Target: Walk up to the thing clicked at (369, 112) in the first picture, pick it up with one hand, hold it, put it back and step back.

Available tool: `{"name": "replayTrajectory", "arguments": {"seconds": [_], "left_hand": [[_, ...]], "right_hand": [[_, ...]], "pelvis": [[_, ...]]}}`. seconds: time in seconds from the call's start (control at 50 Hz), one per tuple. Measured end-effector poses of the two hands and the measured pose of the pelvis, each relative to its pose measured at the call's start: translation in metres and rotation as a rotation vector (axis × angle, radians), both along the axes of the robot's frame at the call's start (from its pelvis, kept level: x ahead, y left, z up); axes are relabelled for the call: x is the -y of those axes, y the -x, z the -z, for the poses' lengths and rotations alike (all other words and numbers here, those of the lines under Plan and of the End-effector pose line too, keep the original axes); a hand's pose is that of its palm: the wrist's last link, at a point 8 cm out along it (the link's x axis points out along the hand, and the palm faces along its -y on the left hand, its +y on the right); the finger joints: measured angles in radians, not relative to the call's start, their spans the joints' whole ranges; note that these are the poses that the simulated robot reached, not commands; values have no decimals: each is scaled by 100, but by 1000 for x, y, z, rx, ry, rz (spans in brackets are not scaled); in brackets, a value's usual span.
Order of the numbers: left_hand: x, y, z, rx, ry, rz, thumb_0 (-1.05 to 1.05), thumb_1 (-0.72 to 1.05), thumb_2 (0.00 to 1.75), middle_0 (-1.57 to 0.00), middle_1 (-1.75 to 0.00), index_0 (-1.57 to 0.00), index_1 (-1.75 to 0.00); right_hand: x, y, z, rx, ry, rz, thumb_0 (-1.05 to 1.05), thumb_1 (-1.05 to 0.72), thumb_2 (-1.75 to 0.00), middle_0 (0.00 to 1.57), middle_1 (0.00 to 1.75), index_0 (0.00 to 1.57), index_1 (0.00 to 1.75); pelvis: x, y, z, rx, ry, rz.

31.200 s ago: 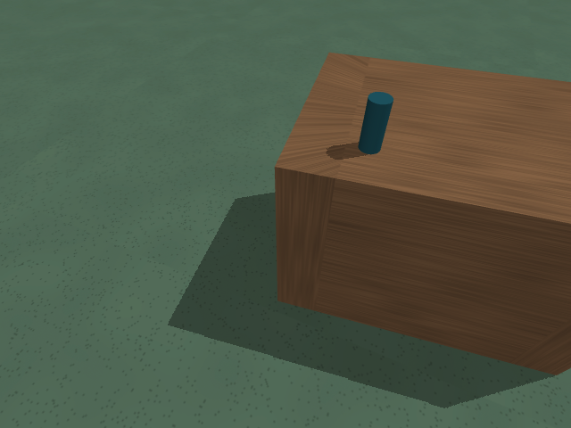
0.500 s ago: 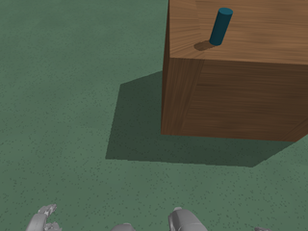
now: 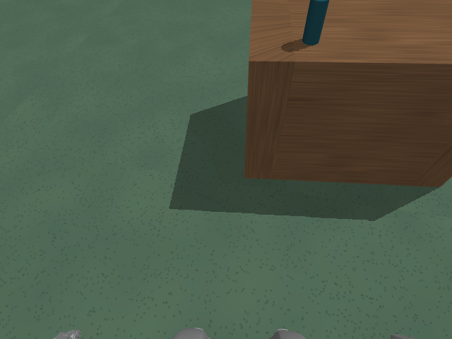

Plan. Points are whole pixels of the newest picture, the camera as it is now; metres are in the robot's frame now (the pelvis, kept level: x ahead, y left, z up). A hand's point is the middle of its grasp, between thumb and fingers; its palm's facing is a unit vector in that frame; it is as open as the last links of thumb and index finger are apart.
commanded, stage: step back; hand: right
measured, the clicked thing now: (315, 20) +1.06 -0.28 +0.02
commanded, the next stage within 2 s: stand in 0.98 s
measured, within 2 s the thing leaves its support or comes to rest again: neither
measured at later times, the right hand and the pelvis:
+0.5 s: hand out of the picture +0.05 -0.25 -0.14, palm faces -0.07 +0.93 -0.37, open 7.4 cm; pelvis -0.05 +0.02 +0.01, yaw +2 degrees
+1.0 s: hand out of the picture +0.10 -0.22 -0.14, palm faces -0.01 +0.94 -0.34, open 7.4 cm; pelvis +0.00 +0.03 +0.01, yaw +0 degrees
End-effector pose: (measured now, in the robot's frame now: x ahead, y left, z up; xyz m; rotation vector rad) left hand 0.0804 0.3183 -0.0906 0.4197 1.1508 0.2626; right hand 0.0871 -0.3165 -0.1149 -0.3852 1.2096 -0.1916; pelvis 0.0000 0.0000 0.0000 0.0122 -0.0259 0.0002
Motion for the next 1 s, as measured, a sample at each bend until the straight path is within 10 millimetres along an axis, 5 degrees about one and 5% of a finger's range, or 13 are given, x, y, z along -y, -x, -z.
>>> {"name": "replayTrajectory", "arguments": {"seconds": [0.2,0.46,0.7,1.0], "left_hand": [[-18,59,12,-21,63,-61,0,91,90,-20,-30,-20,-30],[2,104,10,-55,96,-93,0,90,90,-21,-30,-20,-30],[-18,56,18,-60,96,-55,0,91,90,-20,-30,-20,-30],[-16,-23,7,59,90,-14,0,91,90,-20,-30,-20,-30]], "right_hand": [[-32,59,-9,5,-30,0,1,-90,-90,20,30,21,30],[-22,47,-13,48,-35,-19,1,-90,-90,20,30,21,30],[-41,38,-14,40,-34,13,1,-90,-90,20,30,21,30],[-51,-8,-10,63,-50,27,1,-90,-90,20,30,21,30]], "pelvis": [[-13,40,-4,27,2,-8],[-12,48,-11,16,23,-15],[-23,26,-8,8,11,1],[-28,0,-10,2,20,-8]]}}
